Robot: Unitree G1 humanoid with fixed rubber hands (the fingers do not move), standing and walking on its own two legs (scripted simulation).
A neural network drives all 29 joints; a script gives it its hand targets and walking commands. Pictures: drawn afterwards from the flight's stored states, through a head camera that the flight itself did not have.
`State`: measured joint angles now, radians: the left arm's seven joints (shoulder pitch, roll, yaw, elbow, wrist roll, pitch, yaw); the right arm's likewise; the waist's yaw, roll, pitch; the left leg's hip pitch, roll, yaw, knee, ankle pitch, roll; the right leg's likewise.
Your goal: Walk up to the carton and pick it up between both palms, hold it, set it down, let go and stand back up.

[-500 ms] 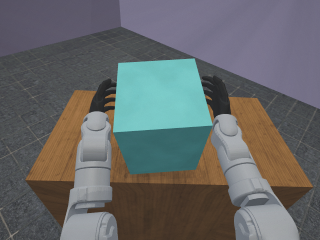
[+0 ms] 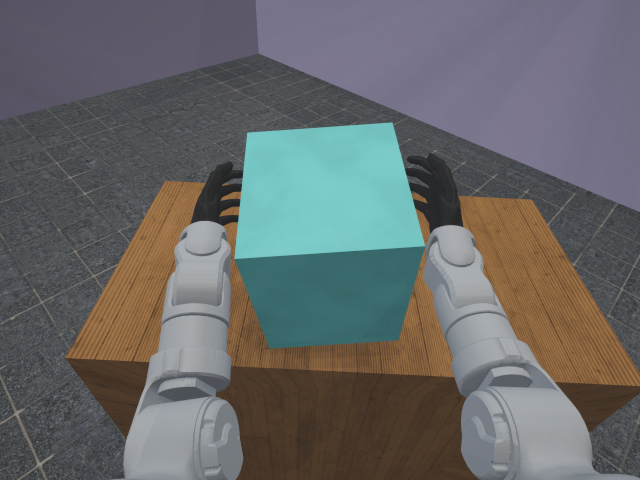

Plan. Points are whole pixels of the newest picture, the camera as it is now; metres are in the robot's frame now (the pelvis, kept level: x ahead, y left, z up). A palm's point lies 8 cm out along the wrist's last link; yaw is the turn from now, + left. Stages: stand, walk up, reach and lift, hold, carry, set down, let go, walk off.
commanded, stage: set down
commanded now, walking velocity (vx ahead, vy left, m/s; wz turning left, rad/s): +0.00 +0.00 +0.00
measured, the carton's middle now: (327, 242) +0.43 +0.01 +0.08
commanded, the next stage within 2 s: none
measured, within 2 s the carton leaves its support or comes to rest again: rests again in 1.78 s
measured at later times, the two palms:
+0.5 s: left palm (219, 227) +0.40 +0.16 +0.13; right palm (439, 218) +0.40 -0.13 +0.15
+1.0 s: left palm (224, 230) +0.42 +0.16 +0.11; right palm (432, 223) +0.42 -0.13 +0.13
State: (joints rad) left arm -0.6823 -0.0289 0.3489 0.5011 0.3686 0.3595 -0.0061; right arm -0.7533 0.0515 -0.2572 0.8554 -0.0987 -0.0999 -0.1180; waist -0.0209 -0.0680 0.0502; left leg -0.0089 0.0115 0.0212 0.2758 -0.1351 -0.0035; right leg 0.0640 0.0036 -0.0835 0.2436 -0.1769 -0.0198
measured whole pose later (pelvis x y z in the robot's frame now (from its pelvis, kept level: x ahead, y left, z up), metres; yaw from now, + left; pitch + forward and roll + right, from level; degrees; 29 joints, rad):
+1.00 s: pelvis +0.02 +0.00 +0.00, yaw -3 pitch +2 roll +0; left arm -0.80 -0.04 0.49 0.84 0.37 0.13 0.03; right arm -0.85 0.09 -0.60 0.99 -0.37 -0.16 -0.04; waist 0.04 -0.05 -0.03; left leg -0.17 0.03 0.09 0.29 -0.15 0.00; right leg -0.12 0.01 -0.05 0.27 -0.18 -0.02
